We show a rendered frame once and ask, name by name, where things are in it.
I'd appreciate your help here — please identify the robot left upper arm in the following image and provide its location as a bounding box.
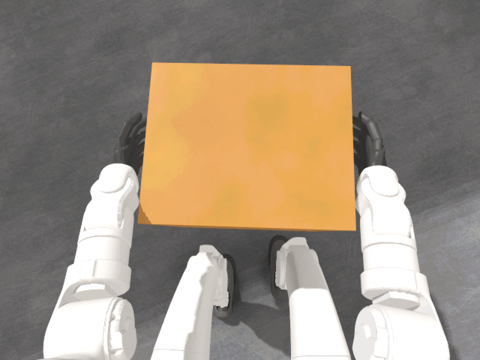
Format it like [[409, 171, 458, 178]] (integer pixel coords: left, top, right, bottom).
[[38, 297, 137, 360]]

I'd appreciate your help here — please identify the robot left forearm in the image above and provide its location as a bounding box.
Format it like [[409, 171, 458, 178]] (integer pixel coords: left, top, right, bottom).
[[43, 163, 140, 358]]

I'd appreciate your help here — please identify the right robot shin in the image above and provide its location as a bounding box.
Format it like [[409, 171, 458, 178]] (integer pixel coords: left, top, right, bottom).
[[275, 237, 319, 290]]

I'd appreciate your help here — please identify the robot left hand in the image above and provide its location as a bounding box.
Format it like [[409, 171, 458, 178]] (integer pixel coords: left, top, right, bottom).
[[111, 112, 147, 176]]

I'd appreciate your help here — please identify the robot right hand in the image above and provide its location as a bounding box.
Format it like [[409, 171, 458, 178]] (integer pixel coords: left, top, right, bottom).
[[352, 111, 387, 176]]

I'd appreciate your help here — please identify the robot right upper arm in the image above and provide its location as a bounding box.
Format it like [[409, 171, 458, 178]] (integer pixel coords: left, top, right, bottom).
[[352, 304, 449, 360]]

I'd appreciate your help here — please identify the carton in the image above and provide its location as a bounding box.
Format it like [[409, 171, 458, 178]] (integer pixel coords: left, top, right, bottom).
[[137, 62, 356, 232]]

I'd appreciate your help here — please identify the robot left thigh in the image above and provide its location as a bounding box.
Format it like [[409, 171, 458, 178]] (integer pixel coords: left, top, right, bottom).
[[151, 252, 227, 360]]

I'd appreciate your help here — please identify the robot right forearm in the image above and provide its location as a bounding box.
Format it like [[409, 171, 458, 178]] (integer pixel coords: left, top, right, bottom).
[[355, 166, 450, 360]]

